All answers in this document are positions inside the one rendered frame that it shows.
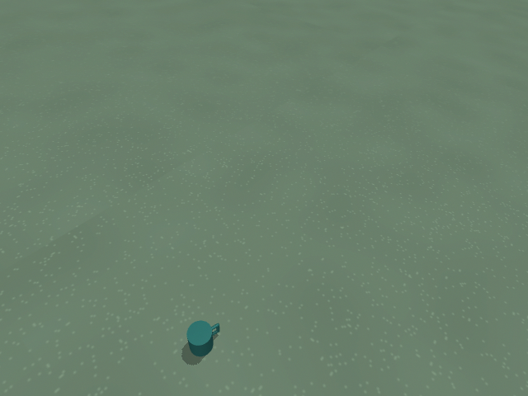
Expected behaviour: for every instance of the mug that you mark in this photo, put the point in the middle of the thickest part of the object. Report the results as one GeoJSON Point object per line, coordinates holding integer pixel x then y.
{"type": "Point", "coordinates": [200, 337]}

